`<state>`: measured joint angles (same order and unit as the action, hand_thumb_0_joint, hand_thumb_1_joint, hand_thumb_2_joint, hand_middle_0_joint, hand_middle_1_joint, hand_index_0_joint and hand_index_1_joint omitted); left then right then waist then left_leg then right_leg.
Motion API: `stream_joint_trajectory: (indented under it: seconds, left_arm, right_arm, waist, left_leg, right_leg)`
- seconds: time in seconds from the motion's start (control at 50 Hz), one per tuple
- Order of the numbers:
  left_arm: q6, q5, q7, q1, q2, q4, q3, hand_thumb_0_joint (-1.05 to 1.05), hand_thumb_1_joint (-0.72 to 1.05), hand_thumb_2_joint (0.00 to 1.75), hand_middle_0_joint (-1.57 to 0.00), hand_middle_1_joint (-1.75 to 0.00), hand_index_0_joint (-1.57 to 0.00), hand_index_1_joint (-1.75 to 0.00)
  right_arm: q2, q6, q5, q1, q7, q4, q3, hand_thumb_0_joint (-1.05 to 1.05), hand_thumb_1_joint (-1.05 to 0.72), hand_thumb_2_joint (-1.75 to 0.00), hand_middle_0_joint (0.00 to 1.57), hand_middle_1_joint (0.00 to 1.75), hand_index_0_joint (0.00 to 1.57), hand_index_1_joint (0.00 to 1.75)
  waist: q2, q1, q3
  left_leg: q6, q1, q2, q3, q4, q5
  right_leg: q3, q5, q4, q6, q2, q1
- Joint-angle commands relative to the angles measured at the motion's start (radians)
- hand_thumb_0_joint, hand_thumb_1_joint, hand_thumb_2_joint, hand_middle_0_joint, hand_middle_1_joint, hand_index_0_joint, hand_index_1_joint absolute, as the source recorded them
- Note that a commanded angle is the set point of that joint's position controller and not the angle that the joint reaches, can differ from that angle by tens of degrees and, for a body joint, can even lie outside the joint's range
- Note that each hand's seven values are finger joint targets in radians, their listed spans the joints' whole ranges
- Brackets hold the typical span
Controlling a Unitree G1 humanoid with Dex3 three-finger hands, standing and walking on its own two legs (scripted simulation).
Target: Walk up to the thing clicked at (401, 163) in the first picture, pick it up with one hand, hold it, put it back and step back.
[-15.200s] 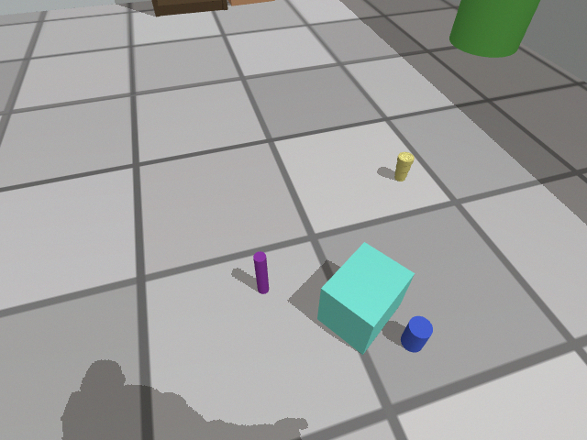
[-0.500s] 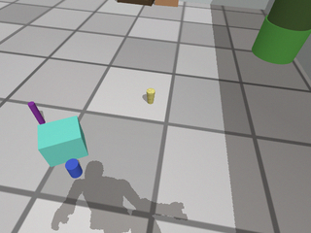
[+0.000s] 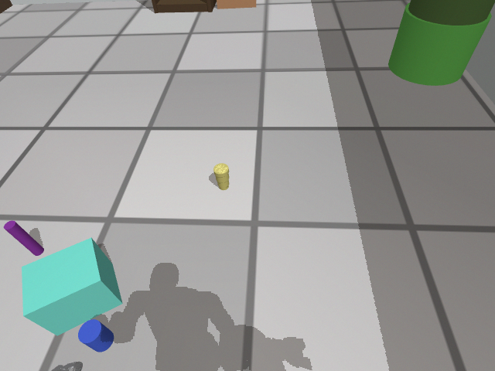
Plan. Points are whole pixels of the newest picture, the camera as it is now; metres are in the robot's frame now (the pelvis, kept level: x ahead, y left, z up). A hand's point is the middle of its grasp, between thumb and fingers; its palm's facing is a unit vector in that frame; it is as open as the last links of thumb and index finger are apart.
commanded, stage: walk up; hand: left
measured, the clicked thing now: (222, 177) +1.13 +0.19 -0.69
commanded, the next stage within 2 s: none
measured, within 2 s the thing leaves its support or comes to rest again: neither
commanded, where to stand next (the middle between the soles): +0.80 -0.01 m, yaw +0 degrees
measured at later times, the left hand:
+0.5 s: hand (111, 310) +0.27 +0.30 -0.15, palm faces -0.07 -0.94 -0.34, open 7.4 cm
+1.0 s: hand (160, 199) +0.52 +0.24 -0.10, palm faces -0.02 -0.92 -0.40, open 7.4 cm
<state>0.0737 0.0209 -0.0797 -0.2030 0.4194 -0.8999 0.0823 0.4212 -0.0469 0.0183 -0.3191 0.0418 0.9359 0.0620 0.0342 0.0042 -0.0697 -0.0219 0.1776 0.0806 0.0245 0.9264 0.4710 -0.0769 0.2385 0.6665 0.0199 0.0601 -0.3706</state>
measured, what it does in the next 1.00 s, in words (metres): walks ahead: left foot, then right foot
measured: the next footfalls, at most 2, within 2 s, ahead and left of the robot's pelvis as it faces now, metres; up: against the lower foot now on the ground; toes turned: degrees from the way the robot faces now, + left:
left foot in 0.34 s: +0.33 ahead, +0.14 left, +0.00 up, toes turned +6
right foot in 0.76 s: +0.50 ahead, -0.14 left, +0.00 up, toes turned -7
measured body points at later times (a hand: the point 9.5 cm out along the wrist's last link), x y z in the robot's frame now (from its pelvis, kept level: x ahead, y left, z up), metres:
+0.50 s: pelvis +0.24 +0.03 +0.01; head +0.26 +0.05 +0.46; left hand +0.28 +0.35 -0.12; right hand +0.33 -0.30 -0.07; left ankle +0.29 +0.14 -0.72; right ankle +0.20 -0.11 -0.65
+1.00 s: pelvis +0.44 -0.03 +0.02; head +0.45 -0.06 +0.47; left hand +0.52 +0.28 -0.07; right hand +0.49 -0.36 -0.11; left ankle +0.48 +0.12 -0.66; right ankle +0.46 -0.14 -0.72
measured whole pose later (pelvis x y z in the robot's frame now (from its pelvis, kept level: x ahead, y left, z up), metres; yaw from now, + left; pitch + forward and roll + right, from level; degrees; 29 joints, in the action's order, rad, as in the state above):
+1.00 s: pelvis +0.44 -0.03 +0.02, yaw +0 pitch -2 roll +0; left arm 0.09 0.01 -0.05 -0.28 0.39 -0.84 0.05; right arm 0.44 -0.04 0.02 -0.31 0.06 0.90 0.05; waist 0.06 -0.01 -0.06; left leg -0.01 0.48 0.08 0.00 0.95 0.29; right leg -0.11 0.23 0.48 0.04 0.03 -0.21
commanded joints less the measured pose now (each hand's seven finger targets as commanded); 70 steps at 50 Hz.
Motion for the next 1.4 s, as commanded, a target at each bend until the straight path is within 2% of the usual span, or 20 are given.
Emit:
stream_joint_trajectory:
  seconds: [0.0, 0.08, 0.24, 0.3, 0.32, 0.34, 0.36, 0.46, 0.62, 0.72, 0.74, 0.76, 0.8, 0.88, 1.12, 1.18, 1.22, 1.24, 1.28, 1.38]
  left_arm:
    - [0.014, -0.029, 0.039, -0.090, 0.305, 0.060, 0.071, 0.00, 0.90, 0.90, -0.20, -0.30, -0.20, -0.30]
    - [0.030, -0.018, 0.036, -0.070, 0.259, 0.092, 0.055, 0.00, 0.90, 0.90, -0.20, -0.30, -0.20, -0.30]
    - [0.027, -0.011, 0.027, -0.091, 0.277, 0.123, 0.052, 0.00, 0.90, 0.90, -0.20, -0.30, -0.20, -0.30]
    - [0.018, -0.008, 0.031, -0.094, 0.237, 0.136, 0.028, 0.00, 0.90, 0.90, -0.20, -0.30, -0.20, -0.30]
    - [0.016, -0.018, 0.037, -0.128, 0.182, 0.137, 0.007, 0.00, 0.90, 0.90, -0.20, -0.30, -0.20, -0.30]
    - [0.012, -0.030, 0.039, -0.162, 0.131, 0.147, -0.003, 0.00, 0.90, 0.90, -0.20, -0.30, -0.20, -0.30]
    - [0.004, -0.024, 0.057, -0.138, 0.253, 0.122, 0.021, 0.00, 0.90, 0.90, -0.20, -0.30, -0.20, -0.30]
    - [-0.004, -0.025, 0.035, -0.208, 0.224, 0.039, 0.020, 0.00, 0.90, 0.90, -0.20, -0.30, -0.20, -0.30]
    - [-0.005, -0.005, -0.003, -0.030, 0.181, 0.094, 0.028, 0.00, 0.90, 0.90, -0.20, -0.30, -0.20, -0.30]
    - [0.015, -0.004, 0.012, -0.161, 0.217, 0.042, 0.058, 0.00, 0.90, 0.90, -0.20, -0.30, -0.20, -0.30]
    - [0.025, 0.001, 0.026, -0.256, 0.282, 0.030, 0.085, 0.00, 0.90, 0.90, -0.20, -0.30, -0.20, -0.30]
    - [0.032, -0.007, 0.038, -0.271, 0.374, 0.056, 0.095, 0.00, 0.90, 0.90, -0.20, -0.30, -0.20, -0.30]
    - [0.023, -0.032, 0.043, -0.167, 0.340, 0.075, 0.076, 0.00, 0.90, 0.90, -0.20, -0.30, -0.20, -0.30]
    - [0.029, -0.025, 0.046, -0.072, 0.261, 0.106, 0.051, 0.00, 0.90, 0.90, -0.20, -0.30, -0.20, -0.30]
    - [0.022, -0.014, 0.038, -0.137, 0.272, 0.127, 0.050, 0.00, 0.90, 0.90, -0.20, -0.30, -0.20, -0.30]
    - [0.015, -0.008, 0.043, -0.103, 0.221, 0.144, 0.019, 0.00, 0.90, 0.90, -0.20, -0.30, -0.20, -0.30]
    - [0.003, -0.023, 0.050, -0.169, 0.171, 0.137, 0.006, 0.00, 0.90, 0.90, -0.20, -0.30, -0.20, -0.30]
    - [-0.004, -0.016, 0.063, -0.140, 0.248, 0.113, 0.015, 0.00, 0.90, 0.90, -0.20, -0.30, -0.20, -0.30]
    - [-0.009, -0.027, 0.058, -0.178, 0.236, 0.075, 0.012, 0.00, 0.90, 0.90, -0.20, -0.30, -0.20, -0.30]
    - [-0.019, -0.018, 0.036, -0.185, 0.193, 0.053, 0.016, 0.00, 0.90, 0.90, -0.20, -0.30, -0.20, -0.30]
  right_arm:
    - [0.222, -0.033, -0.024, 0.046, -0.011, -0.101, 0.051, 0.00, -0.90, -0.90, 0.20, 0.30, 0.20, 0.30]
    - [0.190, -0.025, -0.004, 0.009, 0.017, -0.083, 0.052, 0.00, -0.90, -0.90, 0.20, 0.30, 0.20, 0.30]
    - [0.161, -0.040, 0.004, 0.143, 0.037, -0.137, 0.062, 0.00, -0.90, -0.90, 0.20, 0.30, 0.20, 0.30]
    - [0.221, -0.054, 0.008, -0.045, 0.019, -0.081, 0.088, 0.00, -0.90, -0.90, 0.20, 0.30, 0.20, 0.30]
    - [0.285, -0.058, 0.022, -0.163, 0.005, -0.058, 0.111, 0.00, -0.90, -0.90, 0.20, 0.30, 0.20, 0.30]
    - [0.362, -0.063, 0.023, -0.189, -0.007, -0.090, 0.126, 0.00, -0.90, -0.90, 0.20, 0.30, 0.20, 0.30]
    - [0.375, -0.060, -0.019, -0.133, -0.006, -0.108, 0.129, 0.00, -0.90, -0.90, 0.20, 0.30, 0.20, 0.30]
    - [0.241, -0.066, -0.021, 0.032, -0.012, -0.147, 0.070, 0.00, -0.90, -0.90, 0.20, 0.30, 0.20, 0.30]
    - [0.271, -0.067, -0.013, 0.011, -0.005, -0.167, 0.076, 0.00, -0.90, -0.90, 0.20, 0.30, 0.20, 0.30]
    - [0.212, -0.050, -0.017, 0.009, -0.009, -0.182, 0.050, 0.00, -0.90, -0.90, 0.20, 0.30, 0.20, 0.30]
    - [0.143, -0.052, -0.018, -0.044, -0.010, -0.187, 0.025, 0.00, -0.90, -0.90, 0.20, 0.30, 0.20, 0.30]
    - [0.130, -0.044, -0.023, -0.042, -0.012, -0.200, 0.017, 0.00, -0.90, -0.90, 0.20, 0.30, 0.20, 0.30]
    - [0.232, -0.021, -0.021, -0.010, -0.024, -0.143, 0.047, 0.00, -0.90, -0.90, 0.20, 0.30, 0.20, 0.30]
    - [0.217, -0.017, -0.013, -0.084, 0.000, -0.080, 0.050, 0.00, -0.90, -0.90, 0.20, 0.30, 0.20, 0.30]
    - [0.159, -0.036, 0.003, 0.110, 0.027, -0.137, 0.050, 0.00, -0.90, -0.90, 0.20, 0.30, 0.20, 0.30]
    - [0.223, -0.047, 0.003, -0.092, 0.009, -0.073, 0.079, 0.00, -0.90, -0.90, 0.20, 0.30, 0.20, 0.30]
    - [0.367, -0.055, -0.003, -0.183, -0.010, -0.105, 0.114, 0.00, -0.90, -0.90, 0.20, 0.30, 0.20, 0.30]
    - [0.350, -0.050, -0.023, -0.135, -0.010, -0.113, 0.115, 0.00, -0.90, -0.90, 0.20, 0.30, 0.20, 0.30]
    - [0.277, -0.051, -0.022, -0.038, -0.018, -0.141, 0.082, 0.00, -0.90, -0.90, 0.20, 0.30, 0.20, 0.30]
    - [0.245, -0.061, -0.013, -0.009, -0.019, -0.157, 0.065, 0.00, -0.90, -0.90, 0.20, 0.30, 0.20, 0.30]
  waist:
    - [-0.140, -0.058, 0.019]
    - [-0.177, -0.028, -0.011]
    - [-0.152, -0.051, 0.011]
    - [0.019, 0.059, 0.110]
    - [0.200, 0.119, 0.173]
    - [0.304, 0.109, 0.176]
    - [0.131, 0.103, 0.172]
    - [0.122, -0.010, 0.033]
    - [0.113, 0.022, 0.006]
    - [-0.048, -0.071, 0.102]
    - [-0.264, -0.111, 0.163]
    - [-0.366, -0.114, 0.140]
    - [-0.160, -0.075, 0.021]
    - [-0.193, -0.013, -0.001]
    - [-0.138, -0.053, 0.012]
    - [0.017, 0.067, 0.087]
    - [0.262, 0.102, 0.128]
    - [0.112, 0.084, 0.091]
    - [0.044, 0.024, 0.031]
    - [0.133, 0.007, 0.014]
  left_leg:
    - [-0.026, 0.445, 0.018, -0.094, 0.262, -0.105]
    - [0.015, 0.351, 0.041, -0.031, 0.031, -0.178]
    - [0.013, 0.198, 0.005, 0.055, -0.322, -0.335]
    - [-0.027, -0.158, -0.055, 0.073, -0.380, -0.256]
    - [-0.085, -0.295, 0.069, -0.116, -0.482, -0.078]
    - [-0.160, -0.383, 0.333, -0.647, -0.654, 0.069]
    - [-0.226, -0.284, 0.375, -0.708, -0.694, 0.112]
    - [-0.173, -0.004, 0.210, -0.179, -0.669, -0.281]
    - [-0.183, 0.010, 0.174, -0.064, -0.653, -0.252]
    - [-0.104, 0.150, 0.099, 0.027, -0.300, -0.375]
    - [-0.059, 0.255, 0.015, 0.082, -0.002, -0.277]
    - [-0.015, 0.475, -0.111, 0.062, 0.174, 0.038]
    - [-0.020, 0.456, -0.020, -0.122, 0.257, -0.026]
    - [-0.001, 0.371, 0.023, -0.071, 0.118, -0.169]
    - [0.006, 0.194, -0.016, 0.056, -0.341, -0.296]
    - [-0.035, -0.157, -0.051, 0.036, -0.385, -0.200]
    - [-0.190, -0.301, 0.338, -0.693, -0.706, 0.104]
    - [-0.237, -0.199, 0.352, -0.669, -0.683, 0.054]
    - [-0.188, -0.098, 0.255, -0.404, -0.660, -0.104]
    - [-0.195, -0.008, 0.187, -0.156, -0.668, -0.316]
  right_leg:
    - [0.443, 0.178, -0.417, 0.213, 0.273, 0.293]
    - [0.219, 0.009, -0.432, 0.208, 0.205, 0.170]
    - [0.114, -0.006, -0.373, 0.176, 0.183, 0.160]
    - [0.045, -0.150, -0.036, 0.131, 0.116, 0.027]
    - [-0.019, -0.102, 0.268, 0.087, 0.037, -0.100]
    - [0.049, 0.280, 0.469, 0.035, -0.119, -0.341]
    - [0.180, 0.285, 0.545, 0.049, -0.054, -0.310]
    - [0.146, 0.102, 0.401, 0.006, 0.043, -0.167]
    - [0.030, -0.053, 0.012, -0.004, 0.043, -0.086]
    - [-0.013, -0.043, -0.128, 0.036, -0.037, 0.318]
    - [0.222, 0.130, -0.244, 0.073, 0.120, 0.437]
    - [0.673, 0.279, -0.433, 0.172, 0.361, 0.482]
    - [0.594, 0.352, -0.440, 0.190, 0.342, 0.290]
    - [0.281, 0.183, -0.458, 0.176, 0.212, 0.163]
    - [0.112, -0.045, -0.333, 0.176, 0.202, 0.167]
    - [0.036, -0.068, -0.031, 0.120, 0.134, -0.023]
    - [0.026, 0.297, 0.452, 0.030, -0.093, -0.329]
    - [0.136, 0.284, 0.527, 0.039, -0.024, -0.314]
    - [0.186, 0.166, 0.497, 0.032, 0.023, -0.266]
    - [0.109, 0.075, 0.307, -0.016, 0.050, -0.170]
